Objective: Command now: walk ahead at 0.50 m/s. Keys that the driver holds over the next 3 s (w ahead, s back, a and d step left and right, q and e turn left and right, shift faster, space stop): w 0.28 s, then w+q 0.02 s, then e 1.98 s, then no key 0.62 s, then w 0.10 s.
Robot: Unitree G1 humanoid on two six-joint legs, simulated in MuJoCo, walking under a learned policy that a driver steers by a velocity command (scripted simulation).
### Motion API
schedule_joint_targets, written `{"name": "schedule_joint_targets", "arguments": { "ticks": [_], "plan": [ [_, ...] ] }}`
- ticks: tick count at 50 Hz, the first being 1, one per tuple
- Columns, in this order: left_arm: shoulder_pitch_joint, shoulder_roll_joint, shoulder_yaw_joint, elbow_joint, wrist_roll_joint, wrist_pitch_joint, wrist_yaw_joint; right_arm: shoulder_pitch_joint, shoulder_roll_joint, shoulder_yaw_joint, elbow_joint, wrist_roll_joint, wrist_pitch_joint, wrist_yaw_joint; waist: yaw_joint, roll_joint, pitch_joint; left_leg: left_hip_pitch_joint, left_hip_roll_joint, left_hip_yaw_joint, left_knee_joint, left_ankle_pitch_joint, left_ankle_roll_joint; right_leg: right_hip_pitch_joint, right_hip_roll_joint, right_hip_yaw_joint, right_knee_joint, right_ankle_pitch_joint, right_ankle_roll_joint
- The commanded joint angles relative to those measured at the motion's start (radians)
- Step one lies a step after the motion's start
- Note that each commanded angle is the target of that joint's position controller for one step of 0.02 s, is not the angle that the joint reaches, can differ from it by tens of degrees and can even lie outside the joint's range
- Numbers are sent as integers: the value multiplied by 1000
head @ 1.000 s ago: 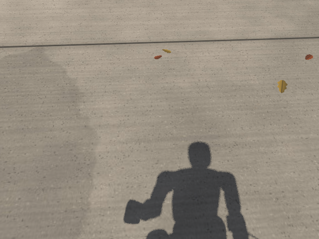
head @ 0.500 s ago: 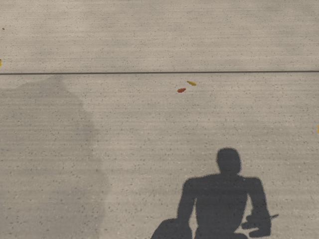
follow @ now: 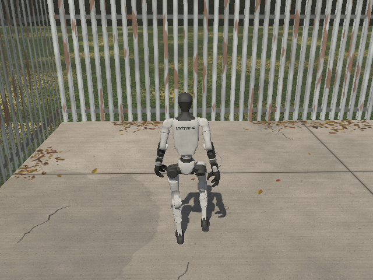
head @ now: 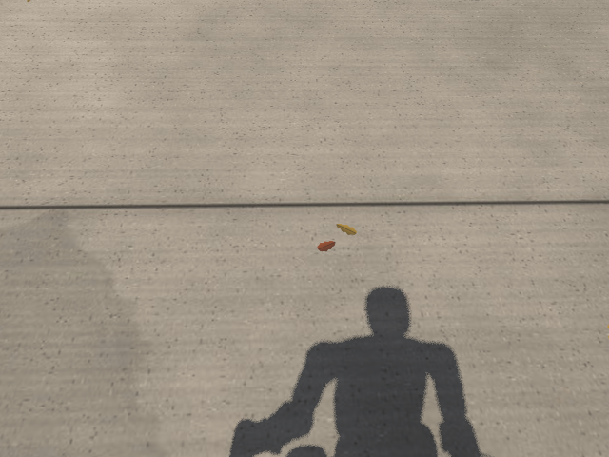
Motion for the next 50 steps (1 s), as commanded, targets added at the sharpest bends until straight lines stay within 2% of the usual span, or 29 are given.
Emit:
{"name": "schedule_joint_targets", "arguments": {
  "ticks": [1,6,9,11,12,13,14,15,16,17,18,19,20,22,24,27,32,36,38,39,40,41,42,43,44,45,46,48,50],
  "plan": [
    [-81,31,-2,-70,-7,-6,-3,34,-116,-14,-37,1,-13,-3,4,93,65,-22,258,-158,-123,281,89,-50,8,-38,-128,92,16],
    [-208,28,-13,-117,-10,-14,0,112,-120,-12,-7,-8,-10,-11,-35,108,80,109,282,-130,-84,408,92,-37,49,-73,-298,116,-12],
    [-211,44,-8,-134,-11,-26,2,103,-135,-16,2,-16,-5,-21,-15,114,80,182,315,-123,-17,552,87,5,72,-77,-360,31,-52],
    [-91,66,5,-101,-10,-36,13,66,-154,-22,-1,-19,-2,-24,45,126,19,183,311,-99,132,811,63,181,130,-101,-402,-43,-91],
    [63,81,17,-49,-5,-45,21,45,-157,-22,-3,-15,2,-22,112,103,-57,151,280,-70,305,846,45,358,160,-117,-468,-6,-115],
    [243,133,36,3,16,-55,32,37,-139,-15,-21,-6,2,-19,174,63,-164,-23,240,-47,541,638,26,626,63,-12,-475,-9,-155],
    [362,250,68,14,36,-55,37,130,-47,5,-54,37,1,-6,155,-153,-314,-374,80,18,947,96,-27,930,-247,455,-535,-121,-281],
    [294,230,65,7,1,-39,25,118,-106,-15,-41,16,3,-7,130,-108,-323,-508,21,-126,1097,-326,-11,901,-301,674,-659,-129,-302],
    [170,185,51,-9,-21,-36,23,30,-126,-25,-66,3,6,-8,79,-42,-144,-559,83,-154,1114,-252,-9,739,-262,508,-664,-55,-278],
    [103,114,30,-17,-24,-42,20,-17,-106,-21,-77,-4,1,-6,54,9,-47,-540,119,-143,1061,-188,-17,600,-220,379,-684,141,-259],
    [82,75,17,-10,-26,-50,20,-23,-83,-20,-73,-12,6,-7,22,11,-7,-494,146,-130,1000,-163,-28,519,-165,274,-690,330,-228],
    [79,44,6,5,-31,-56,24,-5,-72,-18,-71,-27,19,-7,-7,-6,-2,-435,161,-123,945,-159,-46,458,-117,191,-690,476,-204],
    [95,35,0,16,-28,-61,24,8,-58,-17,-67,-33,32,-5,-20,-17,-17,-392,156,-112,912,-156,-60,434,-98,149,-678,597,-198],
    [121,86,10,23,-25,-69,26,-14,-55,-18,-86,-28,47,-6,-33,-19,-38,-388,136,-93,866,-129,-89,427,-75,112,-658,774,-215],
    [130,129,19,14,-23,-61,29,-64,-64,-18,-110,-22,59,-11,-32,-21,-53,-419,129,-84,799,-91,-111,431,-58,99,-646,805,-223],
    [167,124,19,8,-22,-40,32,-161,-76,-16,-150,-14,71,-20,-3,-42,-61,-450,126,-82,691,-31,-129,451,-39,115,-625,742,-210],
    [225,140,31,-4,-14,-10,40,-277,-96,-13,-204,-2,79,-36,46,-53,-57,-471,109,-105,585,-25,-129,512,-59,208,-583,639,-215],
    [204,158,49,-29,-8,15,48,-275,-112,-14,-223,8,68,-48,51,-65,-39,-419,88,-134,463,-108,-115,537,-66,301,-515,581,-208],
    [142,169,58,-53,-18,26,51,-208,-119,-18,-214,9,57,-53,10,-62,-35,-289,75,-132,284,-64,-99,490,-31,333,-456,464,-161],
    [107,161,58,-72,-30,29,53,-150,-135,-23,-205,-3,45,-58,-21,-36,-46,-153,108,-152,152,76,-85,414,15,325,-386,373,-114],
    [131,94,40,-106,-44,27,54,-102,-222,-42,-215,-21,37,-67,-8,146,-123,6,341,-338,113,334,-31,315,110,224,-174,118,-58],
    [242,58,40,-103,-41,38,61,-149,-288,-50,-238,-2,53,-61,47,327,-144,69,546,-560,124,731,121,127,300,58,1,-557,-25],
    [262,128,55,-81,-6,52,62,-122,-236,-42,-239,5,67,-56,45,222,-171,36,551,-543,136,740,182,127,231,60,194,-582,-17],
    [215,143,62,-79,-4,62,55,-171,-182,-27,-257,2,72,-58,51,158,-130,-27,502,-464,116,573,175,113,198,72,254,-497,-8],
    [167,143,64,-85,-4,73,47,-240,-144,-15,-277,-3,80,-59,62,113,-66,-101,423,-354,83,413,131,113,164,74,253,-413,10],
    [138,143,66,-98,-3,83,36,-274,-141,-11,-292,-10,83,-62,68,156,-44,-123,371,-285,67,333,95,105,152,67,241,-356,26],
    [143,138,64,-99,-4,93,25,-274,-148,-12,-297,-16,84,-63,65,187,-40,-131,337,-230,69,368,89,112,161,50,255,-321,45],
    [135,132,60,-110,-15,103,13,-237,-164,-17,-292,-17,81,-59,57,179,-64,-112,331,-175,76,397,97,119,169,35,241,-291,64],
    [103,127,55,-130,-15,110,8,-207,-179,-23,-288,-17,79,-56,41,173,-70,-80,355,-163,71,352,112,104,156,28,188,-284,72]
  ]
}}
